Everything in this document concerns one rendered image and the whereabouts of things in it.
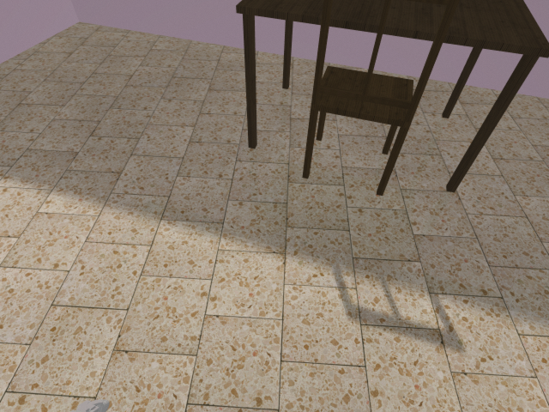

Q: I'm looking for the table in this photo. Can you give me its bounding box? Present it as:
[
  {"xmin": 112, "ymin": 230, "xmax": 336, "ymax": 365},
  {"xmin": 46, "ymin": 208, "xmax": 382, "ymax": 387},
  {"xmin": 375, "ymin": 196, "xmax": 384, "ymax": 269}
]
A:
[{"xmin": 236, "ymin": 0, "xmax": 549, "ymax": 192}]

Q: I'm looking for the chair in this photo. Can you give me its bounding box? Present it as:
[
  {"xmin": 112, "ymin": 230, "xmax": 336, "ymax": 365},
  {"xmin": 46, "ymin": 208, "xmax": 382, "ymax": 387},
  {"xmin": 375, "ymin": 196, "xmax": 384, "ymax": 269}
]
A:
[{"xmin": 302, "ymin": 0, "xmax": 460, "ymax": 196}]

